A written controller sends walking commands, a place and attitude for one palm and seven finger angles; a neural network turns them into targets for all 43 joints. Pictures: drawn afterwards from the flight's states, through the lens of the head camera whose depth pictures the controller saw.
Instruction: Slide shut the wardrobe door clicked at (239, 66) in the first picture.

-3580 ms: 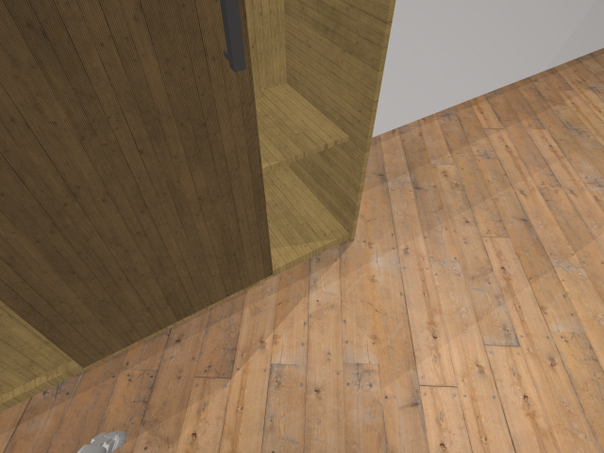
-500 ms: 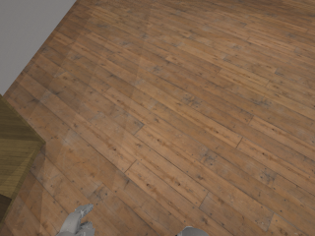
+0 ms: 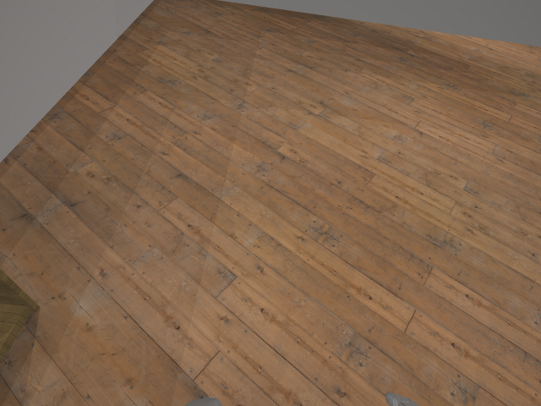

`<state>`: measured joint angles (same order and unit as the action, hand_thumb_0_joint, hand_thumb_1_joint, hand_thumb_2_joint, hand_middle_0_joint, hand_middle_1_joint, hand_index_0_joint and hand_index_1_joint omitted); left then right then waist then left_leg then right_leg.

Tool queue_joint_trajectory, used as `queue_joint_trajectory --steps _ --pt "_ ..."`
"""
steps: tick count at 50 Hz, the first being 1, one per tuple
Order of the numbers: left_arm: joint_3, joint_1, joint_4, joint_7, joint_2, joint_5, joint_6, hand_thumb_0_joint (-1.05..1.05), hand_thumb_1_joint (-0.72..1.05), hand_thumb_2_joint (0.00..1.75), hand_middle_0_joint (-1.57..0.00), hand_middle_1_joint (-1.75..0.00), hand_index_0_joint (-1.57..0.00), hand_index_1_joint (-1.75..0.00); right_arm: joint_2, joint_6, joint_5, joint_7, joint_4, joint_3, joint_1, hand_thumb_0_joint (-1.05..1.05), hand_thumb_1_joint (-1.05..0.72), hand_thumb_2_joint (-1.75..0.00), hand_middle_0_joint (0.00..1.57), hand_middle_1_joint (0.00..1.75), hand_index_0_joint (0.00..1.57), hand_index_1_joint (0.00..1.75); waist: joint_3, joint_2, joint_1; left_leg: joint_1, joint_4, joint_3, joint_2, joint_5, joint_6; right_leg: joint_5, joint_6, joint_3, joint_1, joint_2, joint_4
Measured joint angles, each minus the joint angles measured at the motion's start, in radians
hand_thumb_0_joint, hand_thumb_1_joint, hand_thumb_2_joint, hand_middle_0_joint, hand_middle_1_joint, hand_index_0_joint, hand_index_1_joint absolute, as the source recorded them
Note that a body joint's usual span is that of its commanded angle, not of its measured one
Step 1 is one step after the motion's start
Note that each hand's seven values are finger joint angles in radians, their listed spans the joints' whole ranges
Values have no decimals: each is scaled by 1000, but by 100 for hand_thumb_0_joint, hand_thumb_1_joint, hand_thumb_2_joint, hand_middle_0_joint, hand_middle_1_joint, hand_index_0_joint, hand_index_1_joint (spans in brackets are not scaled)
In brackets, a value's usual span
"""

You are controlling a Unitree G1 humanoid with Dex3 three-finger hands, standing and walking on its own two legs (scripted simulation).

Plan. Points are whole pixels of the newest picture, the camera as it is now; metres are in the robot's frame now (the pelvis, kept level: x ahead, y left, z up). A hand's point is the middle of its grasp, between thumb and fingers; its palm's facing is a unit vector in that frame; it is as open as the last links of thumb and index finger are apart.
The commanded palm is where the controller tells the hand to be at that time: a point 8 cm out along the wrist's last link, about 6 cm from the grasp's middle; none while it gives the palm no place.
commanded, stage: walk to a spot facing it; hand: left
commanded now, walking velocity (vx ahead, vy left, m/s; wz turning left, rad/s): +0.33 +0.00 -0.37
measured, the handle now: out of the picture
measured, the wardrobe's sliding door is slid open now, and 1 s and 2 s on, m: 0.38 0.38 0.38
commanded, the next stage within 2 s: turn to face it in 0.30 s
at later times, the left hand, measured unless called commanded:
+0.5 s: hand (210, 302) +0.32 +0.14 -0.16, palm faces -0.23 -0.96 -0.17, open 7.4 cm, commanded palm none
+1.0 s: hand (176, 290) +0.35 +0.22 -0.18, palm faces +0.10 -0.98 -0.19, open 7.3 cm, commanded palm none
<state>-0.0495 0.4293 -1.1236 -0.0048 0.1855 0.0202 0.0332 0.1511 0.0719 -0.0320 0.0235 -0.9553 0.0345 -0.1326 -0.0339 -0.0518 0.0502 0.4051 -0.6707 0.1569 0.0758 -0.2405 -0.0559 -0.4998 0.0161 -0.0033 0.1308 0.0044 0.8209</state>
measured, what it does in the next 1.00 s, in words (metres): walks ahead: right foot, then left foot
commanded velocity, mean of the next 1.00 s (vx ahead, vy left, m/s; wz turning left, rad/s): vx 0.06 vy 0.00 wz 0.16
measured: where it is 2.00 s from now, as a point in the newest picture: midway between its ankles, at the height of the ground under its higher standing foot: outside the picture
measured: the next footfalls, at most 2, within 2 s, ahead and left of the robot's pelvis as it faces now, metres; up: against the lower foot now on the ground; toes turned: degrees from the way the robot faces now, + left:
right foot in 0.52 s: +0.31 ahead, -0.14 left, +0.00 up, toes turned -20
left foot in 0.94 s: +0.34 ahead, +0.12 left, +0.00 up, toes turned +11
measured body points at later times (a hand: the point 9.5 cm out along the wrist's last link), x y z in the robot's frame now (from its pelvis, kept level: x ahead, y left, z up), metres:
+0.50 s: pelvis +0.19 -0.01 +0.01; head +0.23 -0.01 +0.45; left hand +0.34 +0.19 -0.15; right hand +0.04 -0.18 -0.14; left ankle +0.07 +0.09 -0.72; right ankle +0.27 -0.13 -0.70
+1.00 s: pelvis +0.26 +0.02 +0.00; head +0.29 +0.06 +0.44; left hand +0.34 +0.27 -0.17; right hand +0.33 -0.24 -0.12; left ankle +0.30 +0.11 -0.72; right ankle +0.26 -0.12 -0.69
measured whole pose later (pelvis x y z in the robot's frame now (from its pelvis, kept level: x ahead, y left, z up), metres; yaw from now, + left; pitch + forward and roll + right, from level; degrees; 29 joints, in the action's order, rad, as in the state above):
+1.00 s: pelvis +0.26 +0.02 +0.00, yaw +3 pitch +0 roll -2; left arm -0.09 0.15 -0.95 -0.03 0.23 0.03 -0.05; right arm 0.20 -0.01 -0.03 0.01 -0.94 0.07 -0.22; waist -0.06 -0.05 -0.02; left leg 0.41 -0.75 0.11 0.07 -0.34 -0.04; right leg -0.52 -0.06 -0.20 0.40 0.15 0.94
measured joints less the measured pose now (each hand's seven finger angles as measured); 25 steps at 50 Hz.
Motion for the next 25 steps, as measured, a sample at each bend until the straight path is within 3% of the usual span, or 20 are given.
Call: queue_joint_trajectory --steps 2,4,10,14,18,25 --pt "-1 -10 -9 5 -5 2 -11 1 91 90 -20 -30 -20 -30 -6 4 4 -12 -8 -4 -23 0 -91 -90 20 30 20 29 -1 0 -8 -53 32 23 -2 -28 -11 51 12 -1 123 5 251" --pt "-8 -32 -5 13 -4 8 -17 1 91 90 -20 -30 -20 -30 -16 7 7 -24 -26 -5 -62 0 -91 -90 20 30 20 29 0 -1 -17 -115 103 40 -11 -17 -6 135 10 -16 226 28 366" --pt "-35 -104 57 18 -4 17 -39 1 91 90 -20 -30 -20 -30 0 11 18 -53 -90 15 -179 -1 -95 -90 20 30 20 29 10 -1 -24 -260 268 92 -31 -9 -10 305 -18 -12 439 77 379" --pt "-48 -152 84 25 1 19 -56 1 91 90 -19 -30 -19 -30 -13 6 20 -56 -124 8 -246 0 -94 -90 20 29 20 29 11 -3 -34 -325 311 128 -36 -38 -1 367 -40 -24 510 96 333" --pt "-49 -204 99 31 1 17 -69 1 91 90 -19 -30 -19 -30 -34 0 16 -57 -143 1 -292 0 -92 -90 20 29 20 29 -4 10 -58 -379 319 163 -26 -83 16 374 -48 -72 509 101 199" --pt "-23 -310 132 20 -12 18 -43 1 91 90 -19 -30 -19 -30 -63 -15 9 -54 -168 -8 -335 1 -91 -90 20 30 20 29 -53 49 -116 -416 196 201 27 -220 67 326 -5 -155 361 37 -152"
